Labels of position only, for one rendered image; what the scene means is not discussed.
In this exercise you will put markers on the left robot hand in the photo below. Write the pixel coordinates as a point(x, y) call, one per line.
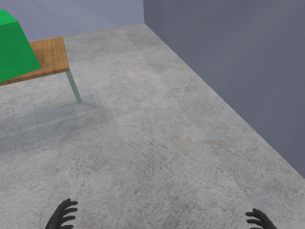
point(58, 218)

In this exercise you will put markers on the table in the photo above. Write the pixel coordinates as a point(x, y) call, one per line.
point(51, 56)

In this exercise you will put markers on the carton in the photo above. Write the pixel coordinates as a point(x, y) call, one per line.
point(16, 54)

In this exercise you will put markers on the right robot hand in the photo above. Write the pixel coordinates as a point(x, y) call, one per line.
point(264, 221)

